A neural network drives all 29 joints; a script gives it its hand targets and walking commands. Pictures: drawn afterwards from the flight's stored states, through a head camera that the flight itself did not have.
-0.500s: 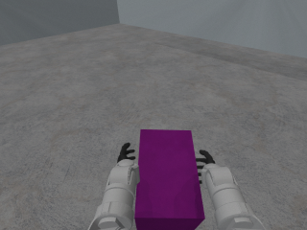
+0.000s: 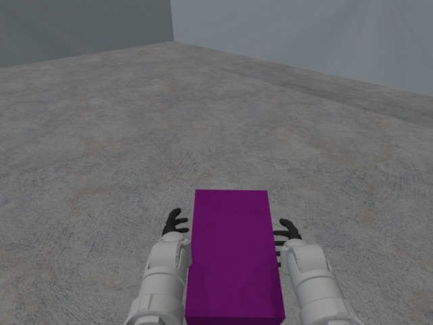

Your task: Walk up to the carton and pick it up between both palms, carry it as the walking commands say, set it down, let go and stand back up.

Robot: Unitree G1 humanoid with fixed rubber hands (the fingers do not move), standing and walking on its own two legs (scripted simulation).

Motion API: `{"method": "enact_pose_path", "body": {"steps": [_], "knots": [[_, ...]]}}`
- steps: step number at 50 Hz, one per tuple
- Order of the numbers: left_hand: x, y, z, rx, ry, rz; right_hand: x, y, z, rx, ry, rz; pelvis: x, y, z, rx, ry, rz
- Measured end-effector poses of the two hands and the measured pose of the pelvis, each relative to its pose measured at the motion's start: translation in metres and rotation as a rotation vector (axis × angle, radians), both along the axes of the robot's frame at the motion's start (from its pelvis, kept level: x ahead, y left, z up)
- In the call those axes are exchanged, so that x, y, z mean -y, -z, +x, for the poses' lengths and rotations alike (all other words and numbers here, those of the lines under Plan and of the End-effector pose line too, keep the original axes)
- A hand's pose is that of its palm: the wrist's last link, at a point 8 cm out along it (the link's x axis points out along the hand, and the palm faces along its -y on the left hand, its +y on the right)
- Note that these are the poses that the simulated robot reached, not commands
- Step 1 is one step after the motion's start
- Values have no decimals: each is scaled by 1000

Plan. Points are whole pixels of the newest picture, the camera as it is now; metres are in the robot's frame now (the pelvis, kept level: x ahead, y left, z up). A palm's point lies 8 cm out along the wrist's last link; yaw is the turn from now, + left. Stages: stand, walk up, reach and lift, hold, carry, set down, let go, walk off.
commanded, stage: hold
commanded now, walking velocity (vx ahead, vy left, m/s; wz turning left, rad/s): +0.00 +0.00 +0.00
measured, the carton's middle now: (230, 260) +0.32 -0.01 -0.04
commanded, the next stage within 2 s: carry in 0.90 s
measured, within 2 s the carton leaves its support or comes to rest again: neither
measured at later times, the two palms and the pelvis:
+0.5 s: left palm (168, 245) +0.30 +0.12 +0.05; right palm (291, 250) +0.28 -0.12 +0.04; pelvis +0.00 +0.01 +0.00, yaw -1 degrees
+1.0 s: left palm (168, 247) +0.30 +0.12 +0.05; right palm (290, 245) +0.29 -0.12 +0.05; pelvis -0.02 -0.01 -0.01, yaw +2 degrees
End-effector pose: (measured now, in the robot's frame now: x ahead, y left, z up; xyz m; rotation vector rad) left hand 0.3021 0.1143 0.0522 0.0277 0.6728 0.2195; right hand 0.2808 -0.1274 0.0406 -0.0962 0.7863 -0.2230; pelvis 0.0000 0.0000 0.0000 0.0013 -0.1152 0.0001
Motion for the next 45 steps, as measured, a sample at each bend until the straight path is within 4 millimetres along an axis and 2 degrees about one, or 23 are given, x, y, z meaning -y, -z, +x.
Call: {"method": "enact_pose_path", "body": {"steps": [15, 28, 45], "knots": [[-11, 4, -3, -12, -12, -15, -7, 1, 1, -3, -37, 20, -4, -1, 0, -7, 6, -1], [-6, 6, 0, -18, -11, -13, -6, 0, 4, 4, 19, -6, -6, -1, -2, -22, 11, 1], [-9, 6, -3, -15, -16, -6, -5, 0, 4, 14, -26, 6, -2, 0, -3, -27, 6, 3]]}}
